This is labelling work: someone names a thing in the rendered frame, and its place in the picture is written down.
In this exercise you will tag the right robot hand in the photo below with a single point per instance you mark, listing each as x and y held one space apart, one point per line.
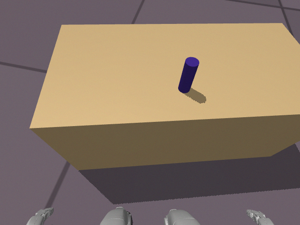
259 217

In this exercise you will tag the left robot hand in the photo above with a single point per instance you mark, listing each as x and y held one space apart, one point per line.
40 217

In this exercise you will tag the can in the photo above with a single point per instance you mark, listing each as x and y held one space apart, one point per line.
188 74

